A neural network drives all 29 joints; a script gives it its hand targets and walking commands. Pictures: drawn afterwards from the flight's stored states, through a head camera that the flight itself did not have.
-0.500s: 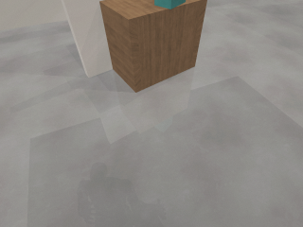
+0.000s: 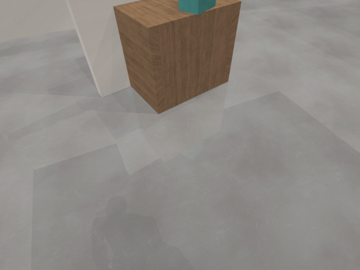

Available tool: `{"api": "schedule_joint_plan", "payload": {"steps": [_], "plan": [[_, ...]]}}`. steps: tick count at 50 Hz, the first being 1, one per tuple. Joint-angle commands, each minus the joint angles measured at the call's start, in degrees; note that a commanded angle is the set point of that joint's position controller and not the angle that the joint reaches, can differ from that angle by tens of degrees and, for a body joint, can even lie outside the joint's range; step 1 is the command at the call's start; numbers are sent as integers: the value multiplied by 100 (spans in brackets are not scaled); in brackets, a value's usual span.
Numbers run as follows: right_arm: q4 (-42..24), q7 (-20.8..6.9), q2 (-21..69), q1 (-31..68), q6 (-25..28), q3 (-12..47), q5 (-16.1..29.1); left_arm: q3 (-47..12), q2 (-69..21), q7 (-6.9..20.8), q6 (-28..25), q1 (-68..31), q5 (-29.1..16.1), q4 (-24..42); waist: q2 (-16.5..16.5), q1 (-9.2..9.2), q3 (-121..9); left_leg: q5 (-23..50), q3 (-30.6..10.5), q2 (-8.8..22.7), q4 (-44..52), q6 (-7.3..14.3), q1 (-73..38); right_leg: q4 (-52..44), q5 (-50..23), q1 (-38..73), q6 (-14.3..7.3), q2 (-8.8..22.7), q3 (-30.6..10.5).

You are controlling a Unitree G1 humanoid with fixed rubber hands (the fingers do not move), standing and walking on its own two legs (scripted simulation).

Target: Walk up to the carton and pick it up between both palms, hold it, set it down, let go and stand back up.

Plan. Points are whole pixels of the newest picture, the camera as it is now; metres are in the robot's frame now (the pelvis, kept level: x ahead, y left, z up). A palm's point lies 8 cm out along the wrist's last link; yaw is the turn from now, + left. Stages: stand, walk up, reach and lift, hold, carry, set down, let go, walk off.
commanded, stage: stand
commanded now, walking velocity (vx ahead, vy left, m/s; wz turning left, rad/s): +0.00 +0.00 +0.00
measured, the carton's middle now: out of the picture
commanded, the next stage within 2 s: walk up in 0.08 s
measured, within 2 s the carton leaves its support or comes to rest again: neither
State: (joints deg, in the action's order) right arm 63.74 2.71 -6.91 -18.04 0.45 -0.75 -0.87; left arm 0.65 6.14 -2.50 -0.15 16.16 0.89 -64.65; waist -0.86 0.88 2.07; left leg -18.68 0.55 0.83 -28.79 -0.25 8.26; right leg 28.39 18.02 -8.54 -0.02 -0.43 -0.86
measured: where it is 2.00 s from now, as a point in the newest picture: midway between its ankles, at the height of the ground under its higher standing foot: (195, 189)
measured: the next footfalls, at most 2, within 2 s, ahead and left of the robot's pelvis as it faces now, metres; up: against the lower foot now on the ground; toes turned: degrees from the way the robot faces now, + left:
left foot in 0.52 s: +0.11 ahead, +0.15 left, +0.00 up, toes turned +16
right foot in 1.00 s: +0.45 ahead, -0.12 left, +0.00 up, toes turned +7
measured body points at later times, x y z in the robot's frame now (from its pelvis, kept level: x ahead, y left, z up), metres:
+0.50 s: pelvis +0.02 +0.02 -0.02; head +0.03 +0.04 +0.43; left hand +0.02 +0.31 -0.15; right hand +0.11 -0.27 -0.13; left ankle +0.05 +0.13 -0.73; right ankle -0.03 -0.12 -0.74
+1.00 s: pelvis +0.24 +0.00 -0.03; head +0.24 +0.02 +0.42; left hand +0.35 +0.32 -0.10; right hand +0.35 -0.31 -0.10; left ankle +0.07 +0.14 -0.74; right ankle +0.41 -0.12 -0.74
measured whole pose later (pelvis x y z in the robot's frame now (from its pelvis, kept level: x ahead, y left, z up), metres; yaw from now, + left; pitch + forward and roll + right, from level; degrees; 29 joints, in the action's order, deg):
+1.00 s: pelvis +0.24 +0.00 -0.03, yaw +12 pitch -4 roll +2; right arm 33.9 2.7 -24.6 -28.4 4.2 -2.1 -2.4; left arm 5.9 21.7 6.9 0.5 12.7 2.9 -29.1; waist 4.7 0.8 4.1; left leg -31.9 2.9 4.7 -35.9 -3.0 -0.7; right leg 39.9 10.3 -27.9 -3.2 7.2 1.0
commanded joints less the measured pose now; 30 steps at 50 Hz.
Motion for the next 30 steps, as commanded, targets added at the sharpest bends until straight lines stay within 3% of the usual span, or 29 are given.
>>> {"api": "schedule_joint_plan", "payload": {"steps": [1, 2, 3, 6, 7, 8, 9, 10, 11, 12, 13, 14, 15, 16, 17, 18, 19, 20, 21, 22, 23, 24, 25, 26, 27, 28, 29, 30], "plan": [[-29, 59, -270, -441, 103, -31, 16, 43, 377, -85, -90, 330, -48, 14, 36, 29, 25, 1796, -401, 452, 521, 241, -20, -421, -1813, -155, -258, 497, -336], [-35, 35, -346, -310, 77, -4, 12, 50, 515, -42, -94, 325, -51, 23, 258, -71, 158, 2007, -439, 491, 534, 228, 127, -491, -1639, -58, -149, 438, -206], [36, 26, -418, -398, 71, -47, 42, 6, 410, -21, -88, 254, 25, 3, 54, 25, 252, 1949, -280, 444, 520, 201, 59, -476, -1681, -172, -233, 437, -314], [126, 52, -454, -366, 34, 8, -18, 68, 559, -31, -55, 292, -37, -35, 241, -30, 471, 1658, -335, 486, 608, 211, 140, -575, -1450, -285, -212, 449, -317], [96, 33, -239, -412, 45, 38, -38, 77, 533, -25, -75, 456, -72, -53, 34, -32, 386, 1632, -414, 435, 624, 211, 25, -583, -1462, -240, -220, 447, -370], [204, 27, -396, -618, 29, 0, 54, -48, 316, -13, -69, 445, -14, -62, 71, 39, 353, 1952, -360, 447, 629, 175, 119, -519, -1536, -73, -214, 431, -341], [239, 13, -521, -320, 71, -22, -26, 73, 593, 24, -98, 488, 4, -36, 139, -173, 252, 2192, -363, 463, 570, 193, 12, -564, -1789, -14, -233, 453, -346], [171, 11, -370, -332, 57, 7, -51, 70, 574, 28, -103, 533, -25, -67, 163, -152, 270, 1841, -305, 400, 567, 233, 160, -577, -1661, 87, -232, 485, -359], [173, 29, -277, -399, 28, -1, -74, 73, 458, 4, -79, 524, -20, -136, 99, -144, 427, 1664, -257, 343, 616, 115, 383, -586, -1879, 146, -214, 534, -350], [197, 12, -439, -423, 40, -35, 31, 13, 449, -25, -63, 479, -10, -123, 37, -4, 347, 1681, -216, 418, 554, 164, 86, -510, -2155, -21, -260, 553, -424], [148, -6, -214, -276, 93, 67, -41, 159, 664, -32, -28, 294, -46, -103, 160, -68, 286, 1773, -241, 438, 578, 196, 123, -535, -2269, 110, -285, 567, -408], [-582, 18, -1544, -503, 198, -449, -248, 863, 2115, 117, -201, -86, 366, 1334, 447, -297, 139, -1127, -902, 416, 278, 522, 951, 77, 1411, 442, -511, 688, 34], [-845, -5, -1786, -127, 244, -545, -252, 958, 2247, 188, -220, -74, 411, 1528, 37, -346, 332, -1907, -1371, 499, 163, 799, 1469, 67, 2078, 51, -614, 741, -394], [-1279, -53, -1685, 302, 257, -566, -302, 886, 1979, 248, -259, 152, 397, 1592, 288, -435, 495, -1800, -1204, 394, -171, 766, 1672, -270, 2537, -314, -761, 850, -783], [-1593, -84, -1533, 778, 278, -562, -219, 889, 1910, 239, -282, 688, 388, 1547, 431, -639, 812, -1210, -481, 105, -972, 477, 2816, -1082, 2917, 411, -1015, 1268, -1324], [-1884, -120, -1311, 1022, 284, -531, -169, 857, 1809, 238, -310, 920, 409, 1512, 1470, -924, 948, -805, 110, -84, -1856, 325, 3827, -1796, 3045, 1214, -1281, 1818, -1837], [-2103, -125, -1434, 885, 298, -578, -244, 909, 1843, 229, -387, 672, 500, 1743, 1619, -841, 1034, -1181, -200, 309, -2534, 324, 4113, -1946, 2797, 1226, -1732, 2519, -2496], [-2274, -154, -1542, 786, 282, -657, -318, 949, 1922, 242, -418, 629, 476, 1837, 986, -793, 1002, -1089, -408, 584, -2599, 239, 3811, -1936, 2577, 892, -1856, 2611, -2333], [-2441, -186, -1556, 510, 319, -645, -297, 946, 1931, 221, -426, 344, 543, 2061, 793, -530, 993, -1335, -698, 810, -2355, 301, 3512, -1614, 2315, 523, -1895, 2705, -2202], [-2440, -215, -1461, 352, 307, -643, -269, 931, 1926, 237, -390, 420, 483, 2196, 605, -520, 993, -1134, -238, 738, -2346, 297, 3245, -1620, 2428, 256, -1787, 2474, -1627], [-2417, -257, -1273, -176, 300, -581, -244, 921, 1991, 210, -397, 46, 512, 2312, 454, -228, 1000, -928, -286, 805, -1621, 286, 2610, -1079, 2041, -79, -1599, 2363, -825], [-2228, -328, -1245, -894, 314, -570, -146, 917, 2010, 264, -336, -394, 480, 2571, 854, 97, 551, -91, 258, 420, -913, 340, 975, -560, 2281, -907, -1235, 1666, 140], [-1939, -315, -1485, -1879, 340, -679, -110, 926, 2034, 311, -268, -861, 435, 2745, 633, 611, 423, 511, 648, -55, -716, 303, -620, 231, 2508, -2106, -933, 1174, 747], [-1818, -250, -1918, -2488, 297, -886, -162, 842, 1842, 387, -255, -883, 487, 2851, -562, 994, -100, 249, 364, -210, -1038, 407, -2318, 1815, 2442, -3339, -666, 805, 1059], [-1806, -113, -2593, -3135, 309, -1037, -358, 748, 1583, 495, -271, -940, 413, 3194, -2113, 1269, -242, -1897, -2225, 860, 343, 745, -2675, 3975, 2352, -4389, -422, 80, 1084], [-2047, 11, -2512, -2582, 300, -964, -374, 809, 1792, 581, -176, -1235, 345, 3566, -1338, 890, -144, -3197, -5090, 2035, 1907, 1441, -1558, 4905, 1869, -4390, -358, 283, -42], [-2504, 152, -2787, -1815, 364, -944, -320, 915, 2126, 652, -82, -1066, 312, 3704, -624, 473, 15, -4245, -5290, 2555, 2426, 1688, -1050, 5293, 1606, -4315, -260, 707, -433], [-2763, 222, -2914, -1211, 455, -913, -367, 977, 2376, 672, -47, -773, 290, 3649, -269, 159, 279, -3826, -4927, 2487, 1989, 1714, -1130, 5576, 1251, -4663, -164, 857, -693]]}}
